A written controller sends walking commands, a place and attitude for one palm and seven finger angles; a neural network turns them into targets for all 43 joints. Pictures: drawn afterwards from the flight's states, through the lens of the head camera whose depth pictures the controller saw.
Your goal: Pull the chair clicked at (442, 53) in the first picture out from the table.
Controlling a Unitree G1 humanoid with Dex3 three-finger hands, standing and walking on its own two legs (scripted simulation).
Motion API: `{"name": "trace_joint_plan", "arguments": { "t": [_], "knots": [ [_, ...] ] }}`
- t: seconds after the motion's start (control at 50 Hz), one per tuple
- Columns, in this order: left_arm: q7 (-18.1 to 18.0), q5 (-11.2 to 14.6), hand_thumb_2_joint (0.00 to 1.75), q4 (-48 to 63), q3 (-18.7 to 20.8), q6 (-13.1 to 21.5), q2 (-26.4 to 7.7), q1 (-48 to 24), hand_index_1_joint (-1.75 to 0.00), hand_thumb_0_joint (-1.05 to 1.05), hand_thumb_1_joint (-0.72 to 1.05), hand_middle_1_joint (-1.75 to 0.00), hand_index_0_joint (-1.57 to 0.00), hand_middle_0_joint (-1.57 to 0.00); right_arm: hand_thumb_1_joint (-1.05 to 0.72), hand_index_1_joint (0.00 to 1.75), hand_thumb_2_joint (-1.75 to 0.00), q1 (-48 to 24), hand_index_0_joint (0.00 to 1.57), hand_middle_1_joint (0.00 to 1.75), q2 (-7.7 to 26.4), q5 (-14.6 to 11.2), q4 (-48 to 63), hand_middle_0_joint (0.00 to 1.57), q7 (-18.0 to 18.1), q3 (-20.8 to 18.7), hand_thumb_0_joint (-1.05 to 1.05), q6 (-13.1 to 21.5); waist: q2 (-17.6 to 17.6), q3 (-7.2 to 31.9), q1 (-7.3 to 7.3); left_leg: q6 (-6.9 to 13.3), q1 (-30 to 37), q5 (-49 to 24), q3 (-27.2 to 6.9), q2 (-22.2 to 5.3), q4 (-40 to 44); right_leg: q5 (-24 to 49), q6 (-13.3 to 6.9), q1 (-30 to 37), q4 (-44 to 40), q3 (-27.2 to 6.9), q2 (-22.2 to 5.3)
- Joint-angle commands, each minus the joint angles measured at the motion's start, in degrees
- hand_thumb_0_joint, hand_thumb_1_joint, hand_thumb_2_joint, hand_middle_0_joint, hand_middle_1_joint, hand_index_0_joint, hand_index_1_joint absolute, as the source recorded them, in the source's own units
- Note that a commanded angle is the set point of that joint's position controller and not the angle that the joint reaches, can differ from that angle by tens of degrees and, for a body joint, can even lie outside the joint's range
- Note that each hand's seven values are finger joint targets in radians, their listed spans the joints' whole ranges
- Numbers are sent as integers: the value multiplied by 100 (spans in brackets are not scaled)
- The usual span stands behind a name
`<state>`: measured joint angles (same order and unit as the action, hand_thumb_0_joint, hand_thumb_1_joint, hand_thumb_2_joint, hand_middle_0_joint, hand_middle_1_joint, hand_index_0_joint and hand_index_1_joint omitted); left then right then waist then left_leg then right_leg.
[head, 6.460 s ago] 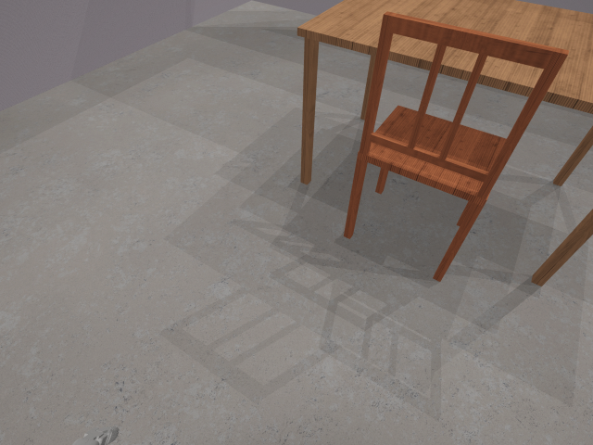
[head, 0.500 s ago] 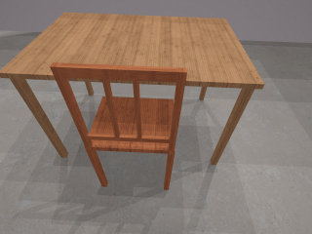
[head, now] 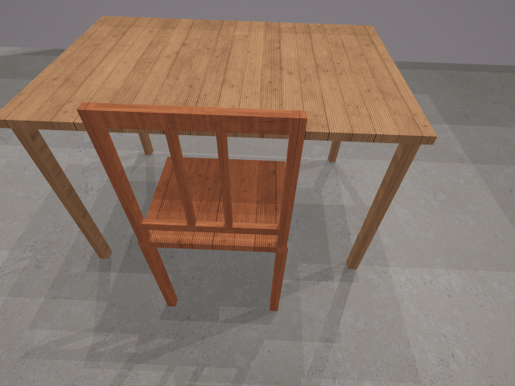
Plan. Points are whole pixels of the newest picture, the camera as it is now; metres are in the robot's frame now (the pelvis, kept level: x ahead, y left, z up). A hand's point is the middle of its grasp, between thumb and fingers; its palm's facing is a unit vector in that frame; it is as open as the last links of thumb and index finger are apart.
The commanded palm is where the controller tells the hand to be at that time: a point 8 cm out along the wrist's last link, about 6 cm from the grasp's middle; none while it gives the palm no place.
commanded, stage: look again from close up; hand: left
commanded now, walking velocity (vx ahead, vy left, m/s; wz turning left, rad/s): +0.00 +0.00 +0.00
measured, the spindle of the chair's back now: (182, 182) +0.56 +0.21 -0.06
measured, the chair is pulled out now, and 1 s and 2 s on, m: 0.00 0.00 0.00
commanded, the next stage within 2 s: shuffle to correct the standing spot in 0.92 s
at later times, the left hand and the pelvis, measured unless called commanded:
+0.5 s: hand out of the picture +0.00 +0.15 -0.18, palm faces +0.06 -0.99 -0.15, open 7.4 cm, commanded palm none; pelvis +0.01 +0.00 +0.00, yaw +0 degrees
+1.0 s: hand out of the picture +0.00 +0.15 -0.18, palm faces +0.06 -0.99 -0.15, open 7.4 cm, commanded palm none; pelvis +0.02 +0.00 +0.00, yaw +0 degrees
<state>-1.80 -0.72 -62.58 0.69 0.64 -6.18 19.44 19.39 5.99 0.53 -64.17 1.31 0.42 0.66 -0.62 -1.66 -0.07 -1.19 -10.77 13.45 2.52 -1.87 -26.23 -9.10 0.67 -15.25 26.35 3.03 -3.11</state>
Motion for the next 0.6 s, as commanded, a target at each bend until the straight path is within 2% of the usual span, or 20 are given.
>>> {"name": "trace_joint_plan", "arguments": {
  "t": [0.0, 0.1, 0.12, 0.14, 0.18, 0.24, 0.28, 0.36, 0.42, 0.46, 0.54, 0.58],
  "knots": [
    [-41, -23, 90, 134, 91, 86, -475, 472, -30, 0, 90, -30, -20, -20, -90, 30, -90, 444, 20, 30, 434, 14, 76, 20, 8, -99, 0, 49, 9, -462, 28, 173, -619, 461, -336, -220, 745, -697, -172, 124, -675, -459, -287],
    [-41, -17, 90, 135, 89, 95, -481, 463, -30, 0, 90, -30, -20, -20, -90, 30, -90, 434, 20, 30, 423, 10, 62, 20, 12, -92, 0, 58, 72, -371, 29, 172, -544, 319, -337, -232, 738, -536, -183, 201, -655, -444, -296],
    [-38, -21, 90, 134, 89, 88, -488, 454, -30, 0, 90, -30, -20, -20, -90, 30, -90, 420, 20, 30, 417, 0, 70, 20, 20, -98, 0, 49, -7, -429, 31, 172, -568, 422, -344, -260, 787, -577, -171, 196, -681, -435, -253],
    [-41, -24, 90, 139, 90, 86, -468, 439, -30, 0, 90, -30, -20, -20, -90, 30, -90, 406, 20, 30, 437, 8, 75, 20, 18, -103, 0, 52, 85, -465, 38, 165, -616, 400, -355, -234, 771, -560, -174, 196, -671, -431, -275],
    [-40, -19, 90, 126, 89, 98, -474, 463, -30, 0, 90, -30, -20, -20, -90, 30, -90, 413, 20, 30, 434, 10, 66, 20, 17, -93, 0, 65, 73, -324, 38, 168, -512, 246, -339, -241, 744, -416, -182, 267, -634, -423, -287],
    [-40, -20, 90, 121, 81, 101, -472, 449, -30, 0, 90, -30, -20, -20, -90, 30, -90, 374, 20, 30, 448, 0, 64, 20, 25, -96, 0, 72, 25, -355, 45, 165, -481, 149, -342, -258, 753, -262, -176, 307, -626, -400, -283],
    [-43, -16, 90, 101, 80, 119, -472, 481, -30, 0, 90, -30, -20, -20, -90, 30, -90, 376, 20, 30, 433, -2, 52, 20, 26, -89, 0, 81, 10, -245, 40, 159, -381, -9, -311, -254, 699, -113, -184, 363, -612, -403, -303],
    [-45, -23, 90, 91, 74, 104, -486, 452, -30, 0, 90, -30, -20, -20, -90, 30, -90, 332, 20, 30, 430, -2, 35, 20, 27, -85, 0, 63, 91, -441, 48, 145, -484, 160, -327, -253, 771, -259, -181, 298, -657, -398, -288],
    [-40, -24, 90, 81, 80, 96, -484, 463, -30, 0, 90, -30, -20, -20, -90, 30, -90, 332, 20, 30, 422, -6, 54, 20, 35, -95, 0, 57, 30, -432, 41, 160, -421, 224, -337, -279, 815, -322, -174, 271, -691, -389, -260],
    [-44, -29, 90, 89, 74, 93, -476, 446, -30, 0, 90, -30, -20, -20, -90, 30, -90, 332, 20, 30, 449, 2, 50, 20, 30, -98, 0, 61, 167, -438, 39, 149, -470, 258, -342, -269, 821, -296, -170, 274, -656, -400, -265],
    [-39, -32, 90, 82, 75, 101, -473, 471, -30, 0, 90, -30, -20, -20, -90, 30, -90, 325, 20, 30, 445, -1, 55, 20, 29, -99, 0, 63, -11, -438, 51, 161, -451, 197, -333, -254, 810, -269, -166, 295, -683, -393, -278],
    [-42, -22, 90, 83, 76, 103, -466, 478, -30, 0, 90, -30, -20, -20, -90, 30, -90, 320, 20, 30, 452, 5, 45, 20, 30, -90, 0, 67, 73, -403, 48, 152, -406, 165, -329, -267, 804, -251, -173, 285, -650, -390, -273]
  ]
}}
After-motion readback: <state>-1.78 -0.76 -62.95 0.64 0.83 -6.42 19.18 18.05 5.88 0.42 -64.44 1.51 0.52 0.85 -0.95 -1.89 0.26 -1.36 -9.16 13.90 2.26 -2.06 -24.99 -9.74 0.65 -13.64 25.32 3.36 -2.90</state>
